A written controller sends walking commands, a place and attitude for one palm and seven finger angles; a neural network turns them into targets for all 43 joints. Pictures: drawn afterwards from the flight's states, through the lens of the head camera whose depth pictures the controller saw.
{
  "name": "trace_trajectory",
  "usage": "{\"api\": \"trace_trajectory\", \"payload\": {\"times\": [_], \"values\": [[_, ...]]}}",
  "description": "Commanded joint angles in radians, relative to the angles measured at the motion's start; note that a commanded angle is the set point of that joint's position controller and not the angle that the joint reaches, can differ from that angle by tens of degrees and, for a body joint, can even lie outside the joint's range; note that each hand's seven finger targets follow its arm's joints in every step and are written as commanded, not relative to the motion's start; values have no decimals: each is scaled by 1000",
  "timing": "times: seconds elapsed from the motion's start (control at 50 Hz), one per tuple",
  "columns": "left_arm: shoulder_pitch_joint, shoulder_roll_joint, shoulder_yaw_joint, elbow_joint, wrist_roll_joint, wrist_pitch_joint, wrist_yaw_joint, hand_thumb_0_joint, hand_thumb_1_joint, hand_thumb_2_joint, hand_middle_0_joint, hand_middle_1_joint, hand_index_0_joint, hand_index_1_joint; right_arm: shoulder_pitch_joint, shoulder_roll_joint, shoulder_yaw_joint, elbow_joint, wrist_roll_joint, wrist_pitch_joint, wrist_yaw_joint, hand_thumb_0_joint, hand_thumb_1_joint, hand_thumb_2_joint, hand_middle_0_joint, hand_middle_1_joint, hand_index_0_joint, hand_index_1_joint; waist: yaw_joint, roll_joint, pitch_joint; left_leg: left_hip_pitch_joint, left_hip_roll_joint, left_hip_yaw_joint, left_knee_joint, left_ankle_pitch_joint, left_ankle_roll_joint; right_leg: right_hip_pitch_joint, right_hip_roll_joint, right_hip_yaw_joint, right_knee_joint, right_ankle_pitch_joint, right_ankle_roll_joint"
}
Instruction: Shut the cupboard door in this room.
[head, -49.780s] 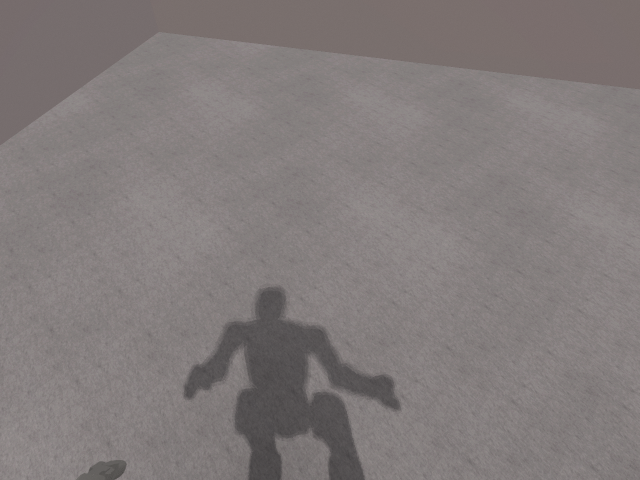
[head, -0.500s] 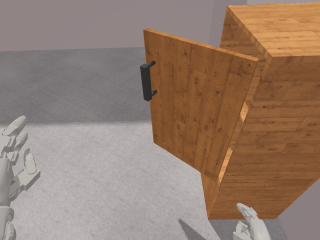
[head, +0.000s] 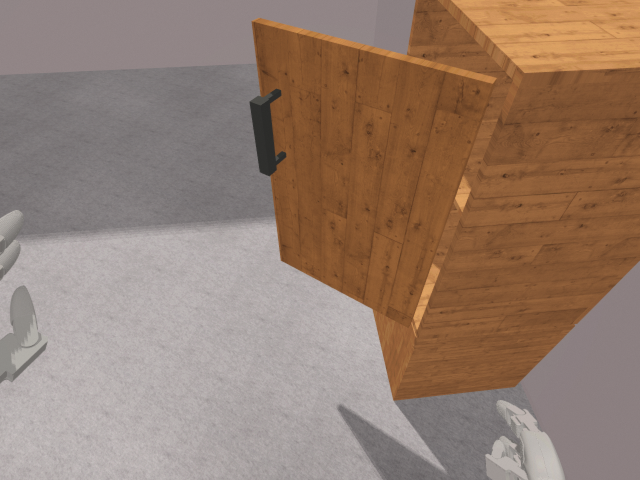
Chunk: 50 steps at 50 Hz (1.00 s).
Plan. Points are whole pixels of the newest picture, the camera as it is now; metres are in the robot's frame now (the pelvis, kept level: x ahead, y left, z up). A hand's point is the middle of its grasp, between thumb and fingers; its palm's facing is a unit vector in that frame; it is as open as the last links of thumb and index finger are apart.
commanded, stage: step back with the hand held close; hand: left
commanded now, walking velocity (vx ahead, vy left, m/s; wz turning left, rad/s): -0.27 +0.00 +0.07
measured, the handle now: (271, 132) +0.65 +0.13 +0.09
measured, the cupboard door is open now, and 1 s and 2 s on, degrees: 51 51 51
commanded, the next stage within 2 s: stop stepping back and stand still in 1.12 s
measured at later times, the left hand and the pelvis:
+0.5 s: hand out of the picture +0.14 +0.28 +0.17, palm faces +0.48 -0.75 -0.46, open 7.4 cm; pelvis -0.06 +0.00 -0.02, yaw +1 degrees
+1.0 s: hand out of the picture +0.09 +0.31 +0.18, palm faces +0.49 -0.79 -0.37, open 7.4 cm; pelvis -0.10 +0.03 +0.01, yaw +0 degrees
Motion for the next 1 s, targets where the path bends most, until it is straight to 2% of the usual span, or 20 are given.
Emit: {"api": "trace_trajectory", "payload": {"times": [0.0,0.1,0.2,0.22,0.3,0.32,0.48,0.56,0.6,0.64,0.68,0.72,0.76,0.78,0.8,0.82,0.84,0.88,0.92,0.98], "values": [[-16,182,168,-187,8,-79,28,0,900,900,-200,-300,-200,-300,-91,-131,-46,-154,-9,-67,-6,0,-900,-900,200,300,200,300,23,45,-107,-135,213,-250,-159,75,-23,166,-55,84,47,200,1],[-67,170,166,-188,31,-105,36,0,900,900,-200,-300,-200,-300,-78,-138,-46,-151,-9,-93,-12,0,-900,-900,200,300,200,300,15,48,-56,-335,231,-304,-230,-297,8,232,-42,92,96,115,3],[-118,163,167,-224,51,-129,39,0,900,900,-200,-300,-200,-300,-62,-142,-47,-140,-17,-123,-10,0,-900,-900,200,300,200,300,12,64,-51,-425,250,-342,-261,-441,22,269,-27,83,155,71,4],[-122,138,147,-231,49,-134,38,0,900,900,-200,-300,-200,-300,-58,-132,-43,-138,-17,-128,-10,0,-900,-900,200,300,200,300,9,69,-52,-428,257,-349,-266,-444,21,269,-26,73,173,72,4],[-120,167,186,-234,57,-146,39,0,900,900,-200,-300,-200,-300,-54,-137,-48,-126,-25,-149,-6,0,-900,-900,200,300,200,300,14,64,-63,-431,271,-361,-267,-440,22,287,-11,64,197,82,8],[-116,135,158,-237,52,-150,36,0,900,900,-200,-300,-200,-300,-50,-126,-42,-126,-25,-150,-5,0,-900,-900,200,300,200,300,10,61,-60,-431,267,-352,-257,-425,19,281,-18,64,195,91,5],[-132,136,172,-197,60,-162,33,0,900,900,-200,-300,-200,-300,-51,-126,-50,-111,-29,-146,4,0,-900,-900,200,300,200,300,8,18,-34,-542,254,-324,-188,-487,24,280,-40,132,209,62,-15],[-123,150,170,-222,61,-168,38,0,900,900,-200,-300,-200,-300,-46,-113,-51,-110,-30,-140,15,0,-900,-900,200,300,200,300,-3,-60,-26,-439,172,-272,-25,-435,-12,91,-141,286,44,-74,-66],[-107,171,178,-247,56,-170,51,0,900,900,-200,-300,-200,-300,-32,-102,-55,-97,-32,-136,22,0,-900,-900,200,300,200,300,-9,-96,-48,-327,129,-241,67,-318,-43,-9,-219,354,-48,-67,-105],[-71,174,169,-270,49,-177,61,0,900,900,-200,-300,-200,-300,-29,-85,-49,-95,-30,-131,28,0,-900,-900,200,300,200,300,-17,-108,-91,-221,110,-225,99,-212,-57,-55,-243,334,-81,-22,-114],[-44,192,186,-299,46,-185,69,0,900,900,-200,-300,-200,-300,-28,-90,-50,-96,-25,-130,26,0,-900,-900,200,300,200,300,-20,-68,-124,-184,124,-237,59,-161,-50,-48,-204,259,-54,5,-91],[-8,191,206,-293,50,-189,71,0,900,900,-200,-300,-200,-300,-38,-101,-50,-101,-25,-136,13,0,-900,-900,200,300,200,300,-18,37,-116,-265,193,-306,-81,-242,-17,24,-98,155,51,-19,-43],[-22,187,239,-292,54,-199,63,0,900,900,-200,-300,-200,-300,-70,-128,-58,-106,-30,-161,-2,0,-900,-900,200,300,200,300,-1,214,-107,-534,356,-468,-338,-540,43,273,41,36,320,-18,9],[-57,189,242,-302,56,-197,57,0,900,900,-200,-300,-200,-300,-65,-128,-60,-94,-37,-172,-3,0,-900,-900,200,300,200,300,-2,240,-105,-580,407,-507,-412,-596,51,312,73,21,444,-69,16],[-74,219,261,-298,55,-194,54,0,900,900,-200,-300,-200,-300,-75,-126,-66,-94,-43,-182,-4,0,-900,-900,200,300,200,300,3,177,-99,-538,417,-531,-410,-538,24,271,81,35,489,-106,16],[-69,181,229,-289,42,-194,48,0,900,900,-200,-300,-200,-300,-67,-108,-63,-80,-49,-191,0,0,-900,-900,200,300,200,300,8,111,-94,-424,396,-498,-379,-423,-13,188,71,34,466,-160,10],[-51,156,204,-277,35,-194,43,0,900,900,-200,-300,-200,-300,-60,-106,-64,-67,-50,-199,6,0,-900,-900,200,300,200,300,13,102,-101,-315,376,-453,-367,-350,-20,125,70,20,432,-205,8],[-33,124,142,-266,14,-188,36,0,900,900,-200,-300,-200,-300,-54,-86,-50,-38,-50,-216,15,0,-900,-900,200,300,200,300,16,95,-119,-114,338,-397,-371,-232,-36,28,66,-5,308,-271,0],[-68,100,81,-282,11,-185,32,0,900,900,-200,-300,-200,-300,-54,-78,-38,-10,-51,-231,21,0,-900,-900,200,300,200,300,17,123,-153,78,317,-358,-376,-81,-82,-29,58,-13,165,-291,-3],[-134,126,68,-295,6,-180,29,0,900,900,-200,-300,-200,-300,-43,-79,-44,28,-59,-236,27,0,-900,-900,200,300,200,300,16,163,-259,286,299,-307,-358,159,-157,-30,68,-32,24,-281,-12]]}}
